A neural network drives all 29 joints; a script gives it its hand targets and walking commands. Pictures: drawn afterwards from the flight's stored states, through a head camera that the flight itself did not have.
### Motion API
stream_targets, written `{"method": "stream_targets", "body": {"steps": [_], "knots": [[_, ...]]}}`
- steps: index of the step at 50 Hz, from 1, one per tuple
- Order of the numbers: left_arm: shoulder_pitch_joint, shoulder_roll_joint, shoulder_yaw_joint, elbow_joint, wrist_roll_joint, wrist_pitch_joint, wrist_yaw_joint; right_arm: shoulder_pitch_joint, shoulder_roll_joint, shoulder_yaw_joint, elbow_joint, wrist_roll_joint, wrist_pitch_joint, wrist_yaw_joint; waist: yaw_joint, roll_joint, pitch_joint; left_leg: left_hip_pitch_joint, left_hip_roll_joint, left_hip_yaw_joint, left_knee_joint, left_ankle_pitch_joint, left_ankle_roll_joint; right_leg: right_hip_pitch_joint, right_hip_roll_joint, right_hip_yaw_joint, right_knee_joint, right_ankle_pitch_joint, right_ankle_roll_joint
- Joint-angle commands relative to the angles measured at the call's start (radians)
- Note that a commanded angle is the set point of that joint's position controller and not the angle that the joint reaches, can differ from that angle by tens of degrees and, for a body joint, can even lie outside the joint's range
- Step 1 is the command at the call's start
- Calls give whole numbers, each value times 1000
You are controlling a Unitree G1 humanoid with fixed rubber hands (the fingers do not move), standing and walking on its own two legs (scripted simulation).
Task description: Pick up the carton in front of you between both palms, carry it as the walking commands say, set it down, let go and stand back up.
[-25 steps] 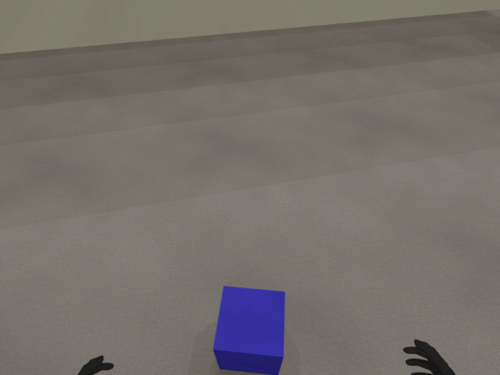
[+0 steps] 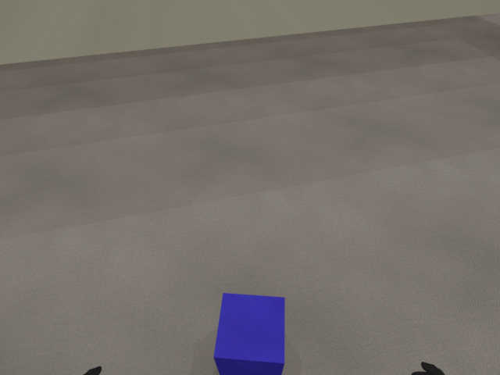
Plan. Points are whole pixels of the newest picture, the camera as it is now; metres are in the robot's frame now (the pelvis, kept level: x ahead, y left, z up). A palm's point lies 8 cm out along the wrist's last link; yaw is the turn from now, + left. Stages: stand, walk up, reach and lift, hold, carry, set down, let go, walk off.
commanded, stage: stand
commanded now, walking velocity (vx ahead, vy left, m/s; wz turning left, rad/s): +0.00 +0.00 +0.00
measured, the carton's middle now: (251, 338) +0.40 +0.01 -0.65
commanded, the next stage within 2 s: none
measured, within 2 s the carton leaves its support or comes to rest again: neither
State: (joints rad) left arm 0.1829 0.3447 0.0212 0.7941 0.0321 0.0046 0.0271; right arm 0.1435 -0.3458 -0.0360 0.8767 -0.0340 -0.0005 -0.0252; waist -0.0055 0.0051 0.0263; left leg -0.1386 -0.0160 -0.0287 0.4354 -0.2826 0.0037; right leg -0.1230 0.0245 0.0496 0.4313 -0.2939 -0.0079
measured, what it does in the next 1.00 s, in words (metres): stands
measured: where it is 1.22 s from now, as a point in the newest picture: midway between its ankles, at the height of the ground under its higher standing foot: outside the picture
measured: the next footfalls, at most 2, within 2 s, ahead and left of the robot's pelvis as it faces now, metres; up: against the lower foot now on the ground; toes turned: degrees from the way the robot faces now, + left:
none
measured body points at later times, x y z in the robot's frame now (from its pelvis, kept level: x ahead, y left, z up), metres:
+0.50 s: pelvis -0.02 +0.00 +0.00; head -0.03 +0.00 +0.45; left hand +0.09 +0.30 -0.11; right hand +0.08 -0.31 -0.11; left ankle -0.03 +0.12 -0.74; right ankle -0.04 -0.12 -0.74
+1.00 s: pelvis -0.03 +0.00 +0.01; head -0.03 +0.00 +0.46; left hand +0.06 +0.32 -0.11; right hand +0.07 -0.32 -0.11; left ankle -0.03 +0.12 -0.74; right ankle -0.04 -0.12 -0.74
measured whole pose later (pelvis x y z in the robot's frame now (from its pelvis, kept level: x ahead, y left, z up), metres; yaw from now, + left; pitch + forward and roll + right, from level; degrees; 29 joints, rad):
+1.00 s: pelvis -0.03 +0.00 +0.01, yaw +1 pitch -3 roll +0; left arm 0.14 0.39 -0.01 1.00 0.02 -0.01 0.02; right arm 0.11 -0.38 -0.02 1.06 -0.01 -0.01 -0.01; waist 0.00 0.00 0.05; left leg -0.12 -0.01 -0.05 0.36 -0.19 0.00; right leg -0.09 0.02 0.03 0.34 -0.20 0.00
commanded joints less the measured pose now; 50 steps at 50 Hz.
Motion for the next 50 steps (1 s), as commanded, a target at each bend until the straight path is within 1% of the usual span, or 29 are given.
{"method": "stream_targets", "body": {"steps": [1, 2, 3, 4, 10, 11, 14, 16, 18, 20, 21, 23, 24, 25, 26, 28, 30, 34, 36, 37, 39, 40, 41, 45, 46, 47, 48, 49, 50], "knots": [[-29, 162, 38, -30, -14, -23, 2, -12, -154, -24, -15, 7, -17, 0, 0, -10, -68, 45, 111, -86, -46, 326, 11, 3, -116, 94, -68, 338, -16], [-17, 171, 35, -25, -12, -15, 5, -9, -153, -29, -23, 6, -20, 3, 0, 6, -99, 56, 106, -80, -45, 310, 6, 20, -109, 92, -66, 320, -15], [-21, 172, 36, -9, 1, -17, 4, -27, -161, -25, -4, 9, -13, -4, -11, -59, -62, 58, 107, -83, -46, 301, 6, -26, -102, 79, -76, 299, -15], [-3, 170, 28, -13, -12, -20, 0, -32, -150, -24, -2, 8, -16, -3, -1, -10, -52, 40, 109, -85, -60, 226, 5, -11, -112, 83, -91, 270, -13], [-12, 182, 27, 39, -11, -28, 3, -18, -168, -25, 22, 15, -21, 2, -5, -23, -93, 72, 116, -84, -45, 348, 9, 16, -116, 97, -80, 359, -10], [-36, 158, 14, 45, -8, -27, 2, -37, -170, -24, 30, 15, -24, 2, -9, 50, -94, 83, 121, -101, -52, 337, 15, 30, -123, 94, -93, 363, -12], [-55, 163, 22, 45, -18, -22, 0, -38, -171, -16, 36, 9, -26, 0, 2, -10, -5, 17, 121, -114, -97, 307, 20, 6, -105, 85, -81, 289, -7], [-37, 176, 11, 74, 0, -23, 0, -62, -175, -17, 48, 18, -23, -1, -5, 51, -20, 57, 124, -125, -78, 324, 19, -12, -115, 85, -95, 273, -12], [-86, 183, 21, 75, -2, -24, 0, -59, -181, -21, 47, 10, -18, 4, -11, -28, -6, 42, 116, -106, -90, 309, 11, -2, -109, 67, -107, 286, -5], [-63, 204, 14, 88, -14, -17, 1, -47, -198, -19, 74, 14, -13, 6, 9, -4, -30, 56, 117, -109, -79, 293, 20, 17, -122, 98, -121, 306, -16], [-91, 186, 21, 89, -5, -14, -2, -41, -169, -15, 64, 15, -16, 1, -11, -32, -45, 54, 116, -96, -96, 265, 11, 5, -110, 62, -114, 261, -11], [-71, 185, 7, 102, -13, -24, -5, -73, -144, -3, 64, 16, -21, -3, -5, -4, -24, 47, 124, -108, -89, 238, 17, -18, -112, 87, -148, 193, -9], [-50, 205, 8, 119, -7, -19, -7, -68, -180, -12, 73, 10, -16, 4, -1, 76, -39, 26, 116, -111, -88, 187, 15, 2, -116, 102, -151, 180, -8], [-78, 191, 12, 104, -3, -21, -10, -59, -173, -9, 82, 12, -19, 2, -1, 30, -5, -18, 114, -100, -109, 158, 5, 0, -119, 69, -129, 173, -12], [-76, 165, 8, 100, -5, -25, -10, -50, -186, -12, 91, 5, -23, 8, 0, 51, -24, -18, 119, -109, -99, 162, 28, 37, -119, 81, -133, 178, -17], [-76, 218, 13, 117, -16, -18, -14, -40, -211, -19, 113, 11, -17, 12, 8, -36, -6, 3, 121, -115, -125, 126, 20, 1, -124, 105, -149, 145, -23], [-39, 183, 6, 112, -15, -20, -13, -65, -193, -12, 96, 10, -20, 10, 17, -4, 1, -15, 120, -122, -137, 164, 27, 0, -118, 82, -124, 156, -22], [-69, 208, 12, 133, -15, -21, -9, -47, -192, -24, 107, 13, -13, 15, 1, -43, 54, -14, 113, -120, -133, 118, 18, -74, -127, 117, -185, 44, -16], [-78, 212, 5, 132, -18, -29, -10, -21, -175, -11, 121, 15, -23, 12, 3, -31, 8, -9, 112, -126, -148, 101, 18, -27, -127, 124, -160, 61, -23], [-82, 199, 7, 142, -9, -29, -8, -49, -219, -17, 138, 17, -25, 15, 4, 56, -11, 6, 108, -128, -137, 127, 16, -11, -119, 104, -166, 116, -17], [-65, 211, 11, 152, -7, -26, -8, -61, -191, -21, 139, 23, -31, 14, -3, 37, -43, 38, 115, -131, -111, 218, 15, 3, -117, 89, -146, 186, -26], [-69, 206, 7, 146, -24, -33, -10, -63, -202, -15, 137, 20, -29, 15, 16, 19, -53, 43, 122, -132, -127, 227, 14, 19, -131, 97, -139, 207, -28], [-90, 231, 12, 158, -10, -27, -9, -37, -219, -22, 144, 23, -22, 18, -9, -27, -36, 38, 117, -120, -124, 244, 13, 8, -116, 86, -136, 221, -14], [-57, 224, 5, 164, -14, -18, -6, -73, -197, -17, 130, 24, -23, 13, 14, -37, -37, 23, 115, -125, -118, 223, 14, 18, -119, 92, -147, 213, -21], [-77, 223, 10, 180, -9, -19, -5, -43, -193, -14, 144, 22, -19, 11, -10, 26, -21, 19, 109, -107, -123, 208, 12, 10, -128, 91, -156, 179, -16], [-57, 188, -5, 156, -5, -23, -7, -49, -198, -13, 144, 27, -20, 12, 3, 45, -24, 27, 117, -122, -118, 217, 19, 20, -130, 77, -152, 209, -15], [-101, 216, 2, 156, -15, -26, -7, -44, -190, -10, 148, 31, -22, 9, -8, -45, -13, 30, 127, -128, -127, 275, 26, 14, -130, 78, -132, 247, -13], [-90, 196, 2, 157, -22, -28, -6, -55, -220, -17, 147, 17, -21, 13, 8, -44, -53, 53, 129, -117, -109, 290, 21, 21, -128, 85, -138, 258, -14], [-93, 170, -12, 154, -18, -26, -10, -75, -220, -16, 143, 31, -18, 10, -6, -11, -64, 63, 136, -127, -114, 290, 18, 18, -135, 68, -148, 258, -15]]}}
